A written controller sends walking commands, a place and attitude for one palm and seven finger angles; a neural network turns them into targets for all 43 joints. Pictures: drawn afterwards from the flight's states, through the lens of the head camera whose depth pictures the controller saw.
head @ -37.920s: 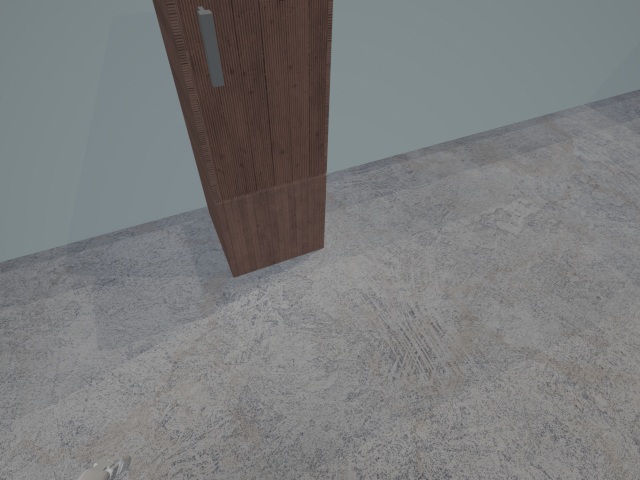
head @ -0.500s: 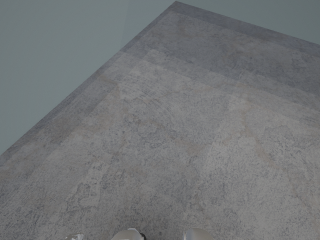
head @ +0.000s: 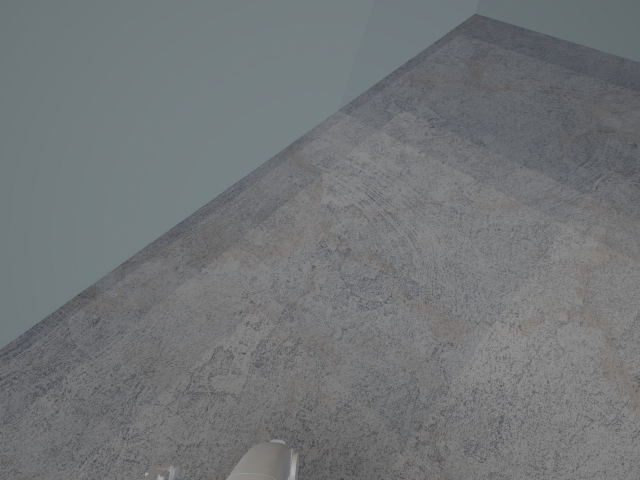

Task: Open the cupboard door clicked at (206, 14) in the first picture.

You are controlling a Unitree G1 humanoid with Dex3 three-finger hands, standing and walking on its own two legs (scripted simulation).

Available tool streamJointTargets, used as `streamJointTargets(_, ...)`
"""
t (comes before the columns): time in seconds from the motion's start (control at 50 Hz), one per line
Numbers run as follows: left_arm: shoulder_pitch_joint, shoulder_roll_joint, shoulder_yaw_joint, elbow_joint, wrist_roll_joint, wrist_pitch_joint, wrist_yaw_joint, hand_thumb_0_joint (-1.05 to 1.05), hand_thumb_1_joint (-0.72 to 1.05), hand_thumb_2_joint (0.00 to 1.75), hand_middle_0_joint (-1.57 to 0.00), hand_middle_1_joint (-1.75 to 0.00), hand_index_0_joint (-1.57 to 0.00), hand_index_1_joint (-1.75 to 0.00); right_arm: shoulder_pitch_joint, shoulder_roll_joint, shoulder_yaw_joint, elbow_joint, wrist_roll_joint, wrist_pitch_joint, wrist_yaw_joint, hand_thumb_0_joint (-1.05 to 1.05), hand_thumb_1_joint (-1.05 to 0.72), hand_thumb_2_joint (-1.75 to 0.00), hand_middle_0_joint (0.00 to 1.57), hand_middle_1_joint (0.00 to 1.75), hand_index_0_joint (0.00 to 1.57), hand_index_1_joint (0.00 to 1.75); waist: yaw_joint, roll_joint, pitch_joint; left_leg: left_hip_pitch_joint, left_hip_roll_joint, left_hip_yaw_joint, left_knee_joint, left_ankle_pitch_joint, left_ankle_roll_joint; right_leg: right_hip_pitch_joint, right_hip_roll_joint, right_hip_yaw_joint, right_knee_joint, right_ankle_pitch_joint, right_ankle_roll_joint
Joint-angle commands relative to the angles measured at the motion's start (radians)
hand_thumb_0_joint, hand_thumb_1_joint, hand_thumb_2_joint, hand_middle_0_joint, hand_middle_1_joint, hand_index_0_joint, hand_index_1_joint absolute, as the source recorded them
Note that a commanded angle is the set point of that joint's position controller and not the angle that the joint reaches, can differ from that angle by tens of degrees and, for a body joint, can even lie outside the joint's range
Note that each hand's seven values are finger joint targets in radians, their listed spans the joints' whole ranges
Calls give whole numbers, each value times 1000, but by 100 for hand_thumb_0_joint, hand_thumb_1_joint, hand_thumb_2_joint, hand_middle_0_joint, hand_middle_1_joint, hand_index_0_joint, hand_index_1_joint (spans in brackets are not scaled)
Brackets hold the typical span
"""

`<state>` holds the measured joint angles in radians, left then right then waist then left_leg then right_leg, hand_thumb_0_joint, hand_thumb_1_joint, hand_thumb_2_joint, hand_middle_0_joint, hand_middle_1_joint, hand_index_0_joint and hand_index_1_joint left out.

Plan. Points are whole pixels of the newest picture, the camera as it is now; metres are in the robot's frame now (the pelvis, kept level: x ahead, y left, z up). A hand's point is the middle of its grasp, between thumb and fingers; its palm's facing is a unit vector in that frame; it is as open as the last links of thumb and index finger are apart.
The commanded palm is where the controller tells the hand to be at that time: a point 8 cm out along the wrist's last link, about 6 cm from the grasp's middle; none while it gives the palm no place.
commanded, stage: turn to face it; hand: left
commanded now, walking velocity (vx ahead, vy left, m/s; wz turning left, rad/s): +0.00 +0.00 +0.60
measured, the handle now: out of the picture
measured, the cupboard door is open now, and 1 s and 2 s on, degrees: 46 46 46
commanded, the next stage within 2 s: none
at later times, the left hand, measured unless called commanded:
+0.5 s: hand out of the picture -0.02 +0.25 -0.18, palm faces +0.36 -0.90 -0.25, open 7.4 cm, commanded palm none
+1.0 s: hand out of the picture +0.01 +0.18 -0.15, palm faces +0.54 -0.80 -0.26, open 7.4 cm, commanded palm none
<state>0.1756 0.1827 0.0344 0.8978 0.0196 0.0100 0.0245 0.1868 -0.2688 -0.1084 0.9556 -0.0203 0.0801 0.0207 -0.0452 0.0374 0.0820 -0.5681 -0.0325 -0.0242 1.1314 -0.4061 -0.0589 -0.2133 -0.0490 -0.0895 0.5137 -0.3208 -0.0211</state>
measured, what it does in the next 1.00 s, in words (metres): steps on the spot, turning left: left foot, then right foot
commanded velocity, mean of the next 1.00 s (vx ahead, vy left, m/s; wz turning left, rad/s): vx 0.00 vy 0.00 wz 0.60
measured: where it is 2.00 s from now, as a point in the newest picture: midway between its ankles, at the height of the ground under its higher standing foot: outside the picture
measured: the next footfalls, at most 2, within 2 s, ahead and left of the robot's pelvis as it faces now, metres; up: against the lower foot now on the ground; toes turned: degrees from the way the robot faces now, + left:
left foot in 0.32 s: +0.01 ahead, +0.12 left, +0.00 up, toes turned +21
right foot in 0.80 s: +0.10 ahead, -0.10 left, +0.00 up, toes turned +27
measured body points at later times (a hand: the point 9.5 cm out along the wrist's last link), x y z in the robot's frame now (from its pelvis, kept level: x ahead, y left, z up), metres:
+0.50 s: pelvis +0.00 +0.03 -0.01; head +0.03 +0.07 +0.44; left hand -0.04 +0.30 -0.16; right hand +0.20 -0.18 -0.13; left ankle -0.02 +0.11 -0.74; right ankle +0.01 -0.14 -0.66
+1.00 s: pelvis +0.03 -0.03 +0.00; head +0.09 -0.02 +0.45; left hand -0.02 +0.22 -0.13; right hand +0.22 -0.22 -0.16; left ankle -0.07 +0.08 -0.64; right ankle +0.06 -0.12 -0.74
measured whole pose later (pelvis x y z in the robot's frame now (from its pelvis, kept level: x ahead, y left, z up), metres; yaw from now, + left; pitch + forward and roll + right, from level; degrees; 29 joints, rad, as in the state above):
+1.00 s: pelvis +0.03 -0.03 +0.00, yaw +37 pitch +0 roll +2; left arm 0.16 0.16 0.03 0.88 0.02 0.00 0.02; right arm 0.18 -0.25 -0.10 0.97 -0.01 0.09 0.02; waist -0.06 0.02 0.12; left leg -0.53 0.01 0.00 1.17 -0.40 -0.08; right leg -0.18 -0.08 -0.15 0.49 -0.31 -0.02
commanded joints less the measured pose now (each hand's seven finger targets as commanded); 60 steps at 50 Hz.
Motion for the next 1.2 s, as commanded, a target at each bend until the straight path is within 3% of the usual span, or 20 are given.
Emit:
streamJointTargets(0.0,55,173,40,-57,-6,-34,13,0,90,90,-20,-30,-20,-30,-56,-38,7,-78,6,-21,7,0,-90,-90,20,30,20,30,38,-229,-93,-79,53,39,13,13,-30,202,-243,62,-117,722,-36)
streamJointTargets(0.06,137,190,46,-30,-3,-34,13,0,90,90,-20,-30,-20,-30,-122,-28,17,-89,8,-19,7,0,-90,-90,20,30,20,30,79,-212,-112,-54,51,73,-98,-14,-30,282,-267,47,-91,810,-42)
streamJointTargets(0.2,141,232,64,-26,11,-26,9,0,90,90,-20,-30,-20,-30,-178,-26,31,-115,13,-30,11,0,-90,-90,20,30,20,30,90,-270,-109,101,50,138,-368,-56,6,242,-327,-2,-37,798,-76)
streamJointTargets(0.26,94,250,72,-27,3,-27,1,0,90,90,-20,-30,-20,-30,-75,-57,22,-100,9,-43,8,0,-90,-90,20,30,20,30,23,-214,-158,330,22,165,-603,108,33,138,-313,-76,113,743,-23)
streamJointTargets(0.28,75,240,68,-40,-6,-24,-4,0,90,90,-20,-30,-20,-30,8,-105,8,-80,4,-50,5,0,-90,-90,20,30,20,30,-28,-119,-209,522,72,111,-692,297,64,4,-284,-113,269,590,23)
streamJointTargets(0.3,48,171,54,-80,-15,-18,-15,0,90,90,-20,-30,-20,-30,80,-226,-25,-69,-4,-60,-3,0,-90,-90,20,30,20,30,-71,197,-246,707,356,-273,-722,649,203,-307,-124,-130,520,-101,103)
streamJointTargets(0.32,-19,153,42,-118,-9,-2,-9,0,90,90,-20,-30,-20,-30,133,-278,-32,-56,6,-51,-13,0,-90,-90,20,30,20,30,-84,232,-259,683,474,-391,-719,941,317,-405,-71,-5,665,-360,110)
streamJointTargets(0.34,-22,173,46,-129,-4,10,-2,0,90,90,-20,-30,-20,-30,104,-261,-27,-65,4,-47,-14,0,-90,-90,20,30,20,30,-56,102,-226,608,483,-300,-724,782,327,-398,-99,64,701,-329,98)
streamJointTargets(0.46,23,157,58,-47,6,26,-20,0,90,90,-20,-30,-20,-30,-63,-167,5,-114,2,-69,-32,0,-90,-90,20,30,20,30,43,69,-92,360,249,-181,-818,410,201,-325,-64,94,640,-45,117)
streamJointTargets(0.64,-65,133,48,-100,-4,12,-12,0,90,90,-20,-30,-20,-30,18,-164,-10,-93,-6,-64,-29,0,-90,-90,20,30,20,30,12,128,-131,401,237,-292,-760,496,226,-248,3,85,336,-104,115)
streamJointTargets(0.72,11,134,51,-84,-13,-3,-6,0,90,90,-20,-30,-20,-30,-16,-156,-19,-103,0,-55,-31,0,-90,-90,20,30,20,30,47,139,-161,307,198,-330,-678,547,191,-26,51,63,70,1,95)
streamJointTargets(0.74,55,149,56,-73,-13,-12,-2,0,90,90,-20,-30,-20,-30,-32,-141,-17,-107,7,-55,-30,0,-90,-90,20,30,20,30,74,103,-180,252,161,-314,-633,489,154,86,32,70,-80,109,89)
streamJointTargets(0.76,98,217,69,-65,-1,-25,6,0,90,90,-20,-30,-20,-30,-21,-91,-11,-114,18,-58,-24,0,-90,-90,20,30,20,30,92,-77,-208,100,89,-241,-509,280,96,266,-121,207,-200,165,53)
streamJointTargets(0.78,105,294,83,-64,10,-28,14,0,90,90,-20,-30,-20,-30,-15,-29,-1,-136,19,-60,-22,0,-90,-90,20,30,20,30,99,-361,-190,-82,-66,-29,-245,-185,10,328,-408,465,-221,357,-67)
streamJointTargets(0.8,100,285,71,-66,3,-25,17,0,90,90,-20,-30,-20,-30,-29,-83,-8,-128,9,-51,-19,0,-90,-90,20,30,20,30,94,-286,-163,-45,-9,-58,-28,-239,18,168,-470,431,-200,439,-133)
streamJointTargets(0.84,-7,193,48,-81,-5,-29,18,0,90,90,-20,-30,-20,-30,3,-68,-9,-79,3,-29,-11,0,-90,-90,20,30,20,30,25,-259,-107,-56,38,-55,121,-102,-4,127,-328,267,-170,519,-98)
streamJointTargets(0.9,-13,160,39,-89,-8,-29,14,0,90,90,-20,-30,-20,-30,-11,-45,3,-64,7,-17,4,0,-90,-90,20,30,20,30,15,-248,-85,-45,53,8,110,15,-23,131,-242,72,-144,630,-46)
streamJointTargets(1.1,113,215,65,-49,8,-25,11,0,90,90,-20,-30,-20,-30,-155,-14,27,-97,11,-26,13,0,-90,-90,20,30,20,30,85,-251,-94,70,60,125,-307,-41,-4,227,-317,-16,-73,723,-75)
streamJointTargets(1.14,109,233,73,-44,10,-23,8,0,90,90,-20,-30,-20,-30,-144,-18,28,-104,12,-34,12,0,-90,-90,20,30,20,30,79,-262,-106,137,48,144,-399,-36,12,205,-336,-22,-36,723,-74)
streamJointTargets(1.18,83,246,76,-45,3,-24,1,0,90,90,-20,-30,-20,-30,-62,-42,20,-93,9,-44,9,0,-90,-90,20,30,20,30,26,-210,-151,305,17,167,-580,95,31,144,-316,-83,90,704,-27)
